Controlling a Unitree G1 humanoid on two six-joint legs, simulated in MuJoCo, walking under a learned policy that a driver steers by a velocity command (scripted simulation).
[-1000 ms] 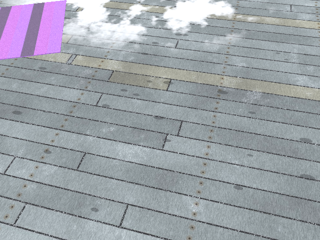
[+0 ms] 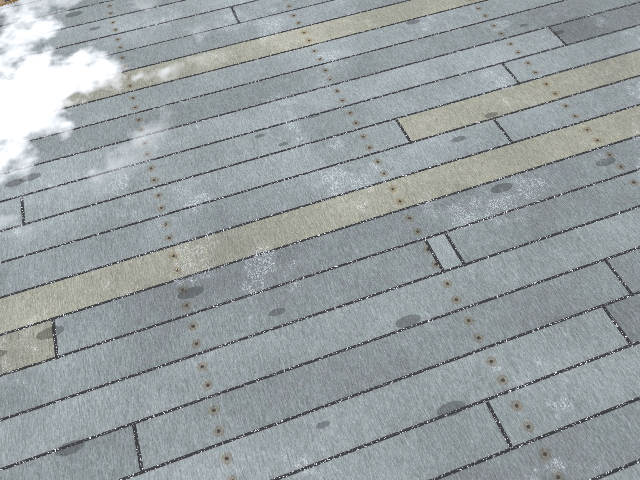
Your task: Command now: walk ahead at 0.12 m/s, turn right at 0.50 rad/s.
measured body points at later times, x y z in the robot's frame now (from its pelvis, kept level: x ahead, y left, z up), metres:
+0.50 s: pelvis +0.10 +0.05 +0.00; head +0.14 +0.08 +0.45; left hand +0.21 +0.33 -0.13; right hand +0.19 -0.22 -0.11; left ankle +0.11 +0.12 -0.74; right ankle +0.11 -0.09 -0.67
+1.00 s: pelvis +0.13 +0.01 +0.00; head +0.17 -0.01 +0.45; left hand +0.15 +0.31 -0.08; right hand +0.34 -0.23 -0.13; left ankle +0.05 +0.11 -0.66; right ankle +0.18 -0.07 -0.74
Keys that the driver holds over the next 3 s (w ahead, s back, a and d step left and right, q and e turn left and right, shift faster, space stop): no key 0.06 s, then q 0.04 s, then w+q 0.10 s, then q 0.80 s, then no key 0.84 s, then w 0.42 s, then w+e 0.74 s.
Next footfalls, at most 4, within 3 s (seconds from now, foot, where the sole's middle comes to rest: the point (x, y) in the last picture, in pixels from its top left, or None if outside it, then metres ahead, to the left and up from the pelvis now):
0.26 left None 0.15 0.12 -0.78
0.80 right None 0.21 -0.06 -0.78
1.26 left None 0.09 0.12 -0.78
1.58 right None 0.18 -0.08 -0.78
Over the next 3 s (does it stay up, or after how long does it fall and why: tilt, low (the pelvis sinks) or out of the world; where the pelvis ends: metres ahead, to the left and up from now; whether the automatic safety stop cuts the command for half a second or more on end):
stays up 0.53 0.21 0.00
